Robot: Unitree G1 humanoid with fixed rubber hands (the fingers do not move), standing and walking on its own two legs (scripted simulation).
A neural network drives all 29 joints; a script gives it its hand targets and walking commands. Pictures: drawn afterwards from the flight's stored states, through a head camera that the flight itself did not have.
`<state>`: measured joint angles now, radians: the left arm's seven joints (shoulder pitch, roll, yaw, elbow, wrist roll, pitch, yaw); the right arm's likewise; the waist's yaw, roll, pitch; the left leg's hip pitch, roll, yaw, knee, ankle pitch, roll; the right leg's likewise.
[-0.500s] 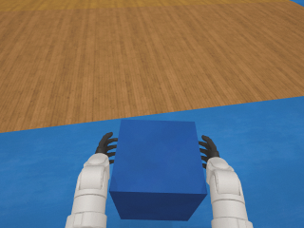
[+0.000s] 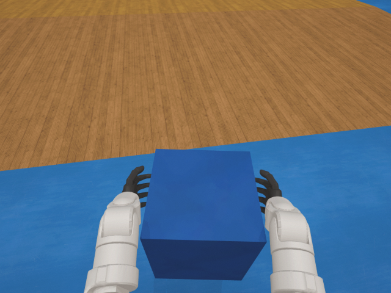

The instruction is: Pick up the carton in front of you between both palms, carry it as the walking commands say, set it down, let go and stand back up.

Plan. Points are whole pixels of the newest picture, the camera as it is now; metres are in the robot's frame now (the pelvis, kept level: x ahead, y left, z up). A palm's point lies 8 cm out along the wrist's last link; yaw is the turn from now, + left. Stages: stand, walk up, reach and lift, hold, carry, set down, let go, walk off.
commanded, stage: hold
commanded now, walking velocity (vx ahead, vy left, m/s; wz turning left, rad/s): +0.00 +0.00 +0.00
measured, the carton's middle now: (200, 217) +0.29 +0.00 -0.02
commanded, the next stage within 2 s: carry in 0.52 s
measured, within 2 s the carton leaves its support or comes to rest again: neither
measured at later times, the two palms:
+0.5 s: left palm (131, 198) +0.29 +0.15 +0.05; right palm (272, 203) +0.29 -0.15 +0.05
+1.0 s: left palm (136, 149) +0.40 +0.16 +0.09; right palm (263, 157) +0.39 -0.14 +0.08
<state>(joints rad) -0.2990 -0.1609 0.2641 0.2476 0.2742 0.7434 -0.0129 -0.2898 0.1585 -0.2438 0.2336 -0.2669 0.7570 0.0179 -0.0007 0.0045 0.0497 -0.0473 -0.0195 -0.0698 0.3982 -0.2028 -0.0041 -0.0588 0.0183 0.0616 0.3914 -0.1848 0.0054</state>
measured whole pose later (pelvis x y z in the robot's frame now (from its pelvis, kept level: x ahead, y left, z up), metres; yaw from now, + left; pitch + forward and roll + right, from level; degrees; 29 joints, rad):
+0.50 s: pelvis +0.01 +0.00 +0.00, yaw +0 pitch -8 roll +0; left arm -0.24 -0.15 0.21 0.19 0.27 0.76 -0.01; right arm -0.23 0.15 -0.19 0.18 -0.26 0.77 0.02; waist 0.00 0.00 0.04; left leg -0.02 -0.02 -0.07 0.36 -0.20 0.00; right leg -0.03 0.02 0.06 0.36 -0.18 0.01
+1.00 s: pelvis +0.15 +0.01 -0.01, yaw +0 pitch +6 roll -2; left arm -0.04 -0.13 0.07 -0.42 0.05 1.09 0.11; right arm -0.02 0.13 -0.05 -0.44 -0.07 1.10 -0.12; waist -0.02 0.06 -0.16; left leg -0.12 0.06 0.03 0.45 -0.42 -0.01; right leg -0.41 0.01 -0.18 0.52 -0.33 -0.01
